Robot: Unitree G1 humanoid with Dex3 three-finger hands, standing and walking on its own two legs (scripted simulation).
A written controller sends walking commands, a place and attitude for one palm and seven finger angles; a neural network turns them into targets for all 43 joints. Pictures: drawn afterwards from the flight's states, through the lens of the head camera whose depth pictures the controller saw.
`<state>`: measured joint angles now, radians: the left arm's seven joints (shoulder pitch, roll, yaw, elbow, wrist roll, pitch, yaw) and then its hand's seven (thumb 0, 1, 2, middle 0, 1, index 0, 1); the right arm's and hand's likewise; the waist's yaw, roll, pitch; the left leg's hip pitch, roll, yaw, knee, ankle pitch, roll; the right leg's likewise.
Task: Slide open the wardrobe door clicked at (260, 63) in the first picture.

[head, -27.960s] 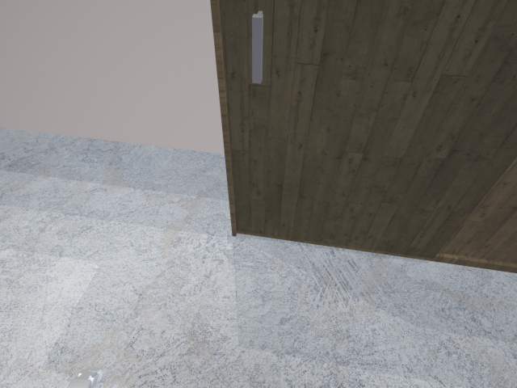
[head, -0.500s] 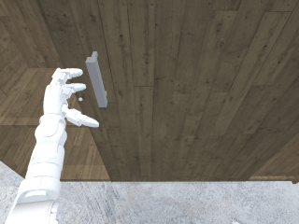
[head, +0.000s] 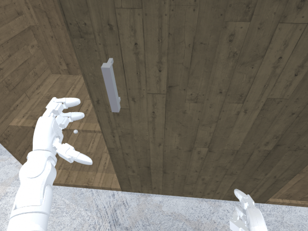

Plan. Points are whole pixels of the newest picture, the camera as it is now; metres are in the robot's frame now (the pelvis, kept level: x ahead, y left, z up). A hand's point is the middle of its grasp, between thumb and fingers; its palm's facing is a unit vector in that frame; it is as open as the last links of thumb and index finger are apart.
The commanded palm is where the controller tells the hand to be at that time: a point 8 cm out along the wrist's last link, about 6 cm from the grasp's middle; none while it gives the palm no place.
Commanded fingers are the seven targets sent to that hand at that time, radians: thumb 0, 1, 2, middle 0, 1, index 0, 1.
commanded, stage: slip the hand off the handle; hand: left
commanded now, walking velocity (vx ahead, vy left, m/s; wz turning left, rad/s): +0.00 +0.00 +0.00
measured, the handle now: (113, 85) +0.47 +0.18 +0.15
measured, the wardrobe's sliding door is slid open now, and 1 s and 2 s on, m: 0.51 0.51 0.51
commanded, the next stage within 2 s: draw the hand back to the body in 0.04 s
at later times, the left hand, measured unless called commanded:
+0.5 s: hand (53, 146) +0.24 +0.24 +0.16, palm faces +0.06 -1.00 -0.01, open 14.7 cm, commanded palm +0.21 +0.28 +0.15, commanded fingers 0.00 -0.55 0.20 -0.25 -1.15 -0.25 -1.15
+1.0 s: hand (31, 162) +0.20 +0.26 +0.16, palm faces +0.41 -0.87 -0.28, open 12.4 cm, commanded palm +0.15 +0.30 +0.17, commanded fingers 0.00 0.28 0.60 -0.22 -0.66 -0.22 -0.66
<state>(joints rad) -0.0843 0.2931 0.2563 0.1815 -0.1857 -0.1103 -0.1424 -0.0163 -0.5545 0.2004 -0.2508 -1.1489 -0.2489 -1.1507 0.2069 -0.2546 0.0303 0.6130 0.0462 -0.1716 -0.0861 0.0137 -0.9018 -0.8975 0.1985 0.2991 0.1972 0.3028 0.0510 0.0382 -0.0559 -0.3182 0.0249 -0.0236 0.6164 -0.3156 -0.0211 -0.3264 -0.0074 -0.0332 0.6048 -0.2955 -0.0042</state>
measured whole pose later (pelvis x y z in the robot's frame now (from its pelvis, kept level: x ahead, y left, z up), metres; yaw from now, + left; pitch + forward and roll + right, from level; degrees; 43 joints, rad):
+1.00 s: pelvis -0.01 +0.02 +0.01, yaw +0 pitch -6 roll +0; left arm 0.33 0.31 0.26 -0.30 -0.08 -0.07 0.09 -0.01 -0.06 0.44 -0.24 -0.86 -0.23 -0.86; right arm 0.22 -0.22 0.05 0.70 -0.01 -0.21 -0.10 0.02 -0.90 -0.90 0.20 0.30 0.20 0.30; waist 0.08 0.05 0.03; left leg -0.12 0.00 -0.01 0.46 -0.23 0.00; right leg -0.13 -0.03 -0.02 0.43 -0.20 0.02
